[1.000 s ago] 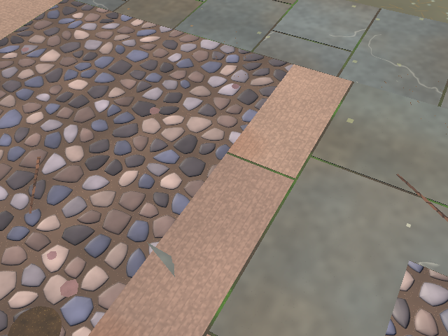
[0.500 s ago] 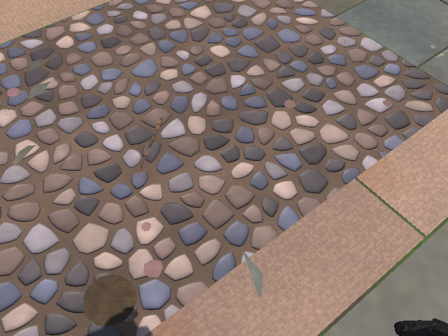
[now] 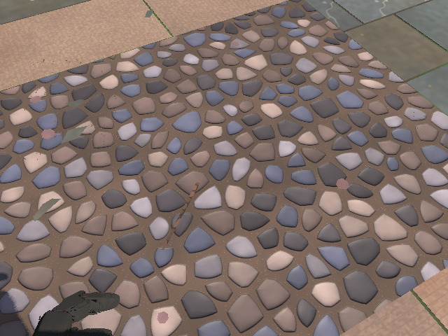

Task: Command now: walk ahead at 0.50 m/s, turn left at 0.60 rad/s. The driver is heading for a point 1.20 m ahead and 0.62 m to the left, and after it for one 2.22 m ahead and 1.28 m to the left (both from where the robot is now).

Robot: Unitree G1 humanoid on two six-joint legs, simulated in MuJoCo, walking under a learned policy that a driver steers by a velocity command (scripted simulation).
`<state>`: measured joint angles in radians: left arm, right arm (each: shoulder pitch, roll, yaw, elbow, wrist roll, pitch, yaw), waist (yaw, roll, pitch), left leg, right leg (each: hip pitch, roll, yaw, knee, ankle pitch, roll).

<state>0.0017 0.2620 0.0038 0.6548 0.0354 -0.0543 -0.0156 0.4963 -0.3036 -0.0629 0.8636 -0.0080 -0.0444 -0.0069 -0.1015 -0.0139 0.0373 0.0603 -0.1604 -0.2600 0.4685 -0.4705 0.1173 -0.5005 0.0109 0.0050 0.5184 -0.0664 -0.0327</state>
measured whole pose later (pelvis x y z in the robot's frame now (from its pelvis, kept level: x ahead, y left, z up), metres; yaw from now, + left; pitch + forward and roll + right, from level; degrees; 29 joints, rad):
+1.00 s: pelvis +0.53 +0.14 +0.02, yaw +30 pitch +2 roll +1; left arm 0.07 0.25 0.02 0.70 0.03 -0.02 -0.04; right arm 0.46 -0.27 -0.04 0.88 -0.02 -0.06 -0.01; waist -0.08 -0.04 0.03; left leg 0.09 -0.14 -0.14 0.23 -0.32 0.12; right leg -0.59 -0.06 -0.03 0.63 -0.05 -0.02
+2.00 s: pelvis +0.98 +0.42 +0.03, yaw +31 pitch +0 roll +2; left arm 0.10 0.24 0.03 0.85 0.03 -0.02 -0.03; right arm 0.44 -0.21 -0.03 1.03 -0.01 -0.09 0.00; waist -0.05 -0.04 0.03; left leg 0.05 -0.10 0.07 0.17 -0.22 0.08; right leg -0.61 -0.11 -0.03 0.70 -0.04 -0.01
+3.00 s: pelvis +1.19 +0.52 +0.03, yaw +31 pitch -2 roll +0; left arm 0.30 0.15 0.00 1.13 0.01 -0.01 0.04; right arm 0.26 -0.14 0.00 1.16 -0.01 -0.01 -0.05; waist 0.01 -0.01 0.03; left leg -0.16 -0.03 0.02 0.37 -0.19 0.03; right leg -0.11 0.01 -0.07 0.37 -0.23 -0.03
